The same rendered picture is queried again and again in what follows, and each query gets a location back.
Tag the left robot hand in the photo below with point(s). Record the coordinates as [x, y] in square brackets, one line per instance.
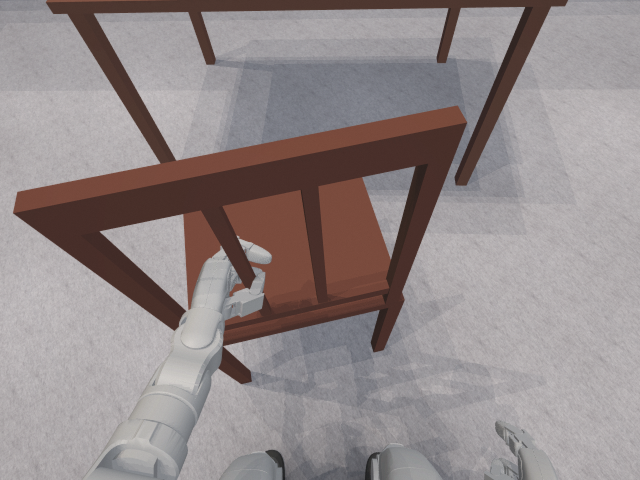
[218, 277]

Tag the left robot shin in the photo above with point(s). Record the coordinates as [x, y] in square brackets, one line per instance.
[261, 452]

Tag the table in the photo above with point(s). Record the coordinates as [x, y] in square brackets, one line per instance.
[81, 14]

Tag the chair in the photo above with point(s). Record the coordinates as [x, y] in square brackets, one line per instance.
[302, 199]

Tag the right robot hand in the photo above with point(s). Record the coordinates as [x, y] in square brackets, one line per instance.
[533, 464]

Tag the robot left forearm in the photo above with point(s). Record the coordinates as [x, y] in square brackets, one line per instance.
[153, 441]

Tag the robot right thigh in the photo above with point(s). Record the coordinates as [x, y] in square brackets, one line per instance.
[398, 463]

